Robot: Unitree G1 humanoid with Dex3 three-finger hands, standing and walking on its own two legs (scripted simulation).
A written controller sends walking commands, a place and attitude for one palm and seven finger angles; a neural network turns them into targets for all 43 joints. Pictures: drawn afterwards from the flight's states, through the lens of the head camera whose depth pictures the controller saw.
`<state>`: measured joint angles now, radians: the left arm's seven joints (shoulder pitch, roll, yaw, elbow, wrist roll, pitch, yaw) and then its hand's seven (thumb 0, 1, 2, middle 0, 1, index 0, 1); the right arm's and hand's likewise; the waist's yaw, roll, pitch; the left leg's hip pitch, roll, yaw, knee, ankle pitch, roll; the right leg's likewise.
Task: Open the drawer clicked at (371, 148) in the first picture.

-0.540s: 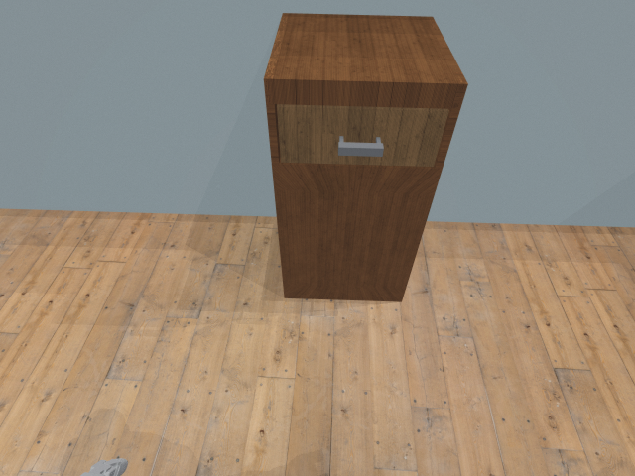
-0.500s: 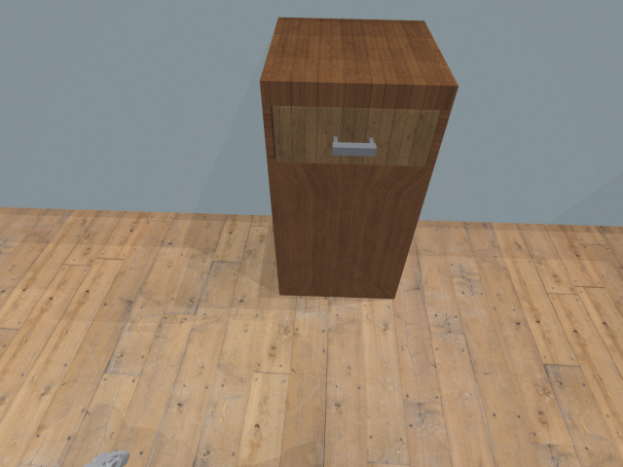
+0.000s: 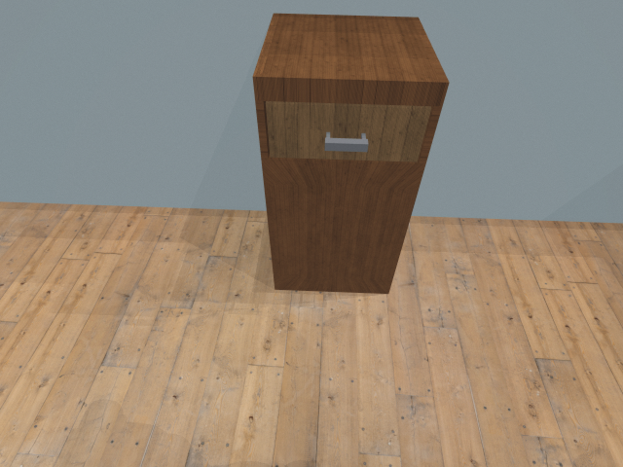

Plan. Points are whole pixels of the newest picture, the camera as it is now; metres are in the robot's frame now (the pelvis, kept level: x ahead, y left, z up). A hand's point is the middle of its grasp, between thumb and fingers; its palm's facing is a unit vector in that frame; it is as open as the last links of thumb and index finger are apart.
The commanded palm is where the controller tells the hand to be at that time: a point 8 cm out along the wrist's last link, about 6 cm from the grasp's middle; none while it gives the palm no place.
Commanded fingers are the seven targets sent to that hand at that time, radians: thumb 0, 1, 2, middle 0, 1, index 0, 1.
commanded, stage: stand and wait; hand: left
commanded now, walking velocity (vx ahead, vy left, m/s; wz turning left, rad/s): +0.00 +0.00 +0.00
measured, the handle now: (346, 140) +0.87 -0.04 -0.06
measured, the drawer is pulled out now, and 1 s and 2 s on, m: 0.00 0.00 0.00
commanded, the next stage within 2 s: look at it before walking up in 0.28 s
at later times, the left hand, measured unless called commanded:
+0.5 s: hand out of the picture +0.08 +0.24 -0.15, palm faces -0.03 -0.94 -0.33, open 7.4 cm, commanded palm none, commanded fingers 0.00 0.90 0.90 -0.20 -0.30 -0.20 -0.30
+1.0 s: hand out of the picture +0.08 +0.25 -0.15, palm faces -0.03 -0.94 -0.33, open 7.4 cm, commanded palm none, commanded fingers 0.00 0.90 0.90 -0.20 -0.30 -0.20 -0.30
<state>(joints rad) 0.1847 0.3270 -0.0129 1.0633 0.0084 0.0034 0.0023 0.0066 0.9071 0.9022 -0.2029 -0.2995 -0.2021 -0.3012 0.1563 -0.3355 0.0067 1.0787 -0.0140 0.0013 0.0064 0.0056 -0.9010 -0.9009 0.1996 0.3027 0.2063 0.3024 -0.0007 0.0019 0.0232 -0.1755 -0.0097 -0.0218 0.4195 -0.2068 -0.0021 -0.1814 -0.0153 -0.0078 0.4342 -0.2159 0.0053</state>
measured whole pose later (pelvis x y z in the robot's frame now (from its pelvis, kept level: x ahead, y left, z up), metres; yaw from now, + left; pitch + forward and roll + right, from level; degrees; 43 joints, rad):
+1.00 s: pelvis +0.01 +0.00 +0.00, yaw +0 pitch -2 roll +0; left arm 0.16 0.33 -0.01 1.09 0.01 0.00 0.00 0.01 0.91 0.90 -0.20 -0.30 -0.20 -0.30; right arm 0.13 -0.33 0.01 1.11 -0.01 -0.01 0.00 0.00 -0.90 -0.90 0.20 0.30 0.21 0.30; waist 0.00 0.00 0.02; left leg -0.13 -0.01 -0.01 0.35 -0.19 0.00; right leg -0.14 -0.01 0.00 0.37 -0.20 0.01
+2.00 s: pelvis +0.27 -0.08 -0.01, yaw -7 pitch -2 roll +0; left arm 0.39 0.14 0.05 1.11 0.03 -0.01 0.00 0.01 0.91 0.90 -0.20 -0.30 -0.20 -0.30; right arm 0.20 -0.13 -0.06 1.04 -0.02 -0.07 -0.04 -0.03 -0.95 -0.90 0.20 0.30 0.21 0.30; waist 0.01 -0.05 0.01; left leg -0.28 0.04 0.19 0.56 -0.25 0.07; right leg -0.43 -0.02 -0.03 1.25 -0.33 -0.03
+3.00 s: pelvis +0.33 -0.08 +0.01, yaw -6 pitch +1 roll -2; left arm 0.37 0.21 0.06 1.11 0.03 0.07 0.01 0.01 0.91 0.90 -0.20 -0.30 -0.20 -0.30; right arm 0.36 -0.10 -0.01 1.07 -0.02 -0.02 -0.06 0.00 -0.91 -0.90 0.20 0.30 0.21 0.30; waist -0.02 -0.07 -0.02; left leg -0.16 -0.03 0.09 0.32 -0.19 0.09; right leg -0.39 0.00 0.03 0.94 -0.29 0.06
